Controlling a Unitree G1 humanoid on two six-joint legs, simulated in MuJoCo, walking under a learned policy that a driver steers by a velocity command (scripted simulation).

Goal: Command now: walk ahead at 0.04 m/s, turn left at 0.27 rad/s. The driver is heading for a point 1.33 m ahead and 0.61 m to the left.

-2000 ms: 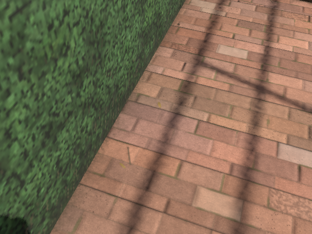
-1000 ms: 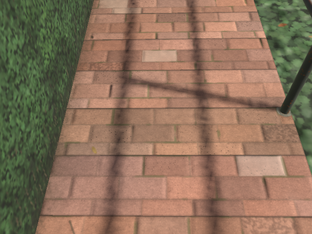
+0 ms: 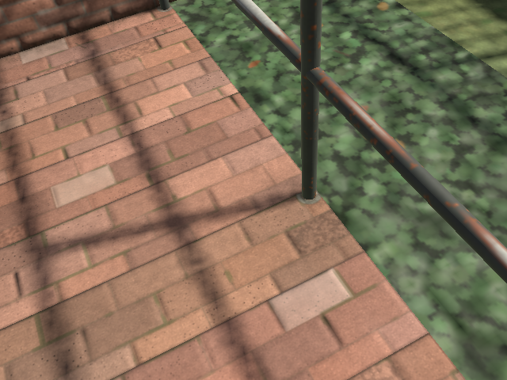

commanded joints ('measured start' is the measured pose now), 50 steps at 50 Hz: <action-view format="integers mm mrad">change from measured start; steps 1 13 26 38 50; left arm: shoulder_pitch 30 107 191 100 -258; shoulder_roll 173 192 304 235 199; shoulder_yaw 52 88 102 80 50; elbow -36 107 131 -9 -134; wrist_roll -12 -25 -69 -15 -10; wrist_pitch -7 -73 -66 -118 -163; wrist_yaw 28 13 -1 -4 -54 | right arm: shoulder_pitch -23 -66 -159 -18 198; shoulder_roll -75 -43 -62 -122 -118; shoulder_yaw -23 -29 -7 -22 -16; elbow -81 -114 -238 -201 -98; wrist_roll -1 6 3 -18 -15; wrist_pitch -1 -59 -43 -124 -85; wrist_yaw -8 14 113 62 7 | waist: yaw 47 81 24 79 -46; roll -138 -116 -184 -27 58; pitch -81 62 -13 -76 -15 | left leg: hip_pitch -158 -349 -14 296 466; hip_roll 23 126 29 164 159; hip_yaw -16 -10 242 -201 -236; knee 55 -108 -415 -900 -778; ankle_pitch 69 295 192 455 345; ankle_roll -18 54 203 379 283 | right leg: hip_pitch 209 299 339 -420 -471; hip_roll -305 -314 -333 -145 -25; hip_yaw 181 59 -204 170 170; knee -173 -400 -98 640 53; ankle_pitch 413 24 852 54 370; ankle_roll -153 -66 -44 110 107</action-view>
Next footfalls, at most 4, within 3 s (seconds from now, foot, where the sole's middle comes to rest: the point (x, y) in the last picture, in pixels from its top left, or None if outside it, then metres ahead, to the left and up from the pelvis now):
0.58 left None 0.27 0.22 -0.78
1.10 right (194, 316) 0.66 0.24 -0.78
1.56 left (78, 316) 0.69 0.58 -0.78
2.08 right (120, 204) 1.09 0.51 -0.78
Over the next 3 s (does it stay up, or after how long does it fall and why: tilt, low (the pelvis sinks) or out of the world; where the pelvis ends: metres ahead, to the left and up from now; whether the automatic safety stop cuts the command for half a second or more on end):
stays up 1.27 0.64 -0.01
